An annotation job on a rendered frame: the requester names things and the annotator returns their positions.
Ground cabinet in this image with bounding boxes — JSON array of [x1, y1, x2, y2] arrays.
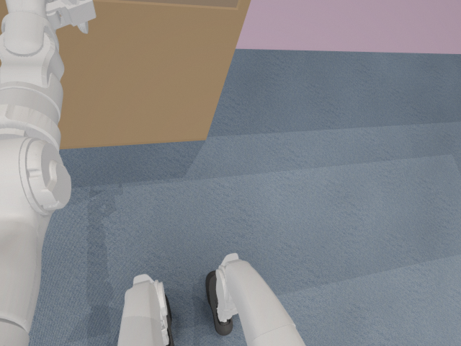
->
[[0, 0, 251, 149]]

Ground robot right thigh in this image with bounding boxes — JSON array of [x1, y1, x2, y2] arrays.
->
[[215, 259, 306, 346]]

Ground robot left upper arm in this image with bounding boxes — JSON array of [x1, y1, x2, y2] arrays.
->
[[0, 137, 71, 346]]

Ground robot left forearm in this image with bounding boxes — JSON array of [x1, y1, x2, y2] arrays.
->
[[0, 12, 64, 153]]

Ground left robot hand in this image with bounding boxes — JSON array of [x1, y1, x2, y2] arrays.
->
[[6, 0, 96, 34]]

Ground right robot foot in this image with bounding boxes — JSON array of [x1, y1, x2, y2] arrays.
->
[[205, 270, 233, 336]]

